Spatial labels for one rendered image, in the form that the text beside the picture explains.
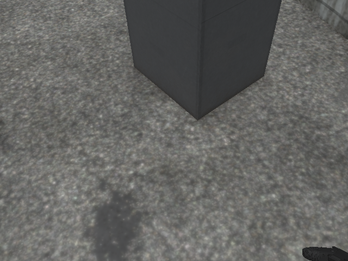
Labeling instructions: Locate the robot right hand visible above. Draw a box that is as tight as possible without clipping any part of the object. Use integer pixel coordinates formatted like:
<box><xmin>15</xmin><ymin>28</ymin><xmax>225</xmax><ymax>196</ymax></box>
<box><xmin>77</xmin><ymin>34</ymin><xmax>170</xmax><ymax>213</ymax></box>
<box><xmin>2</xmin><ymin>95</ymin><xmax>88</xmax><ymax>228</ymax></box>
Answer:
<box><xmin>302</xmin><ymin>246</ymin><xmax>348</xmax><ymax>261</ymax></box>

